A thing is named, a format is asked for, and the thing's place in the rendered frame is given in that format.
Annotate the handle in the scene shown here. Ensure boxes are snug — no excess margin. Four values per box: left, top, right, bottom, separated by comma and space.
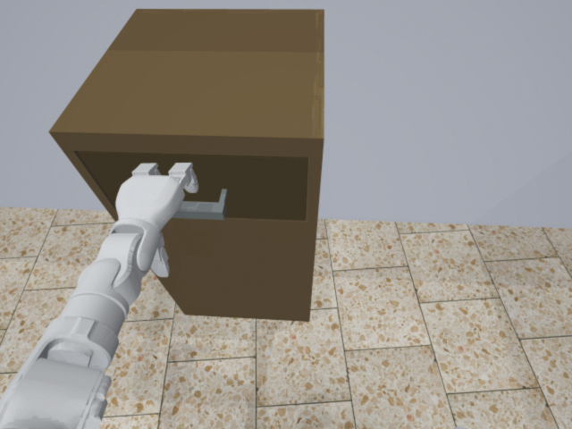
172, 189, 228, 220

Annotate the robot left upper arm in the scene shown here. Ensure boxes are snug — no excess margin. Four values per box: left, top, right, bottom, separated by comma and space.
0, 357, 112, 429

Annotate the robot left forearm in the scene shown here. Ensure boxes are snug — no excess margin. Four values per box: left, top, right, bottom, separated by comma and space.
0, 218, 161, 423

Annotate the drawer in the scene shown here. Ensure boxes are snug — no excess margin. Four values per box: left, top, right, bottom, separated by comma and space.
78, 151, 308, 221

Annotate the left robot hand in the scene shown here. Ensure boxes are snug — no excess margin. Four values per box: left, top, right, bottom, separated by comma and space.
115, 163, 198, 277

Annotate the cabinet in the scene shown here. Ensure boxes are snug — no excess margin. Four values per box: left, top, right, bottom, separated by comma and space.
49, 9, 324, 322

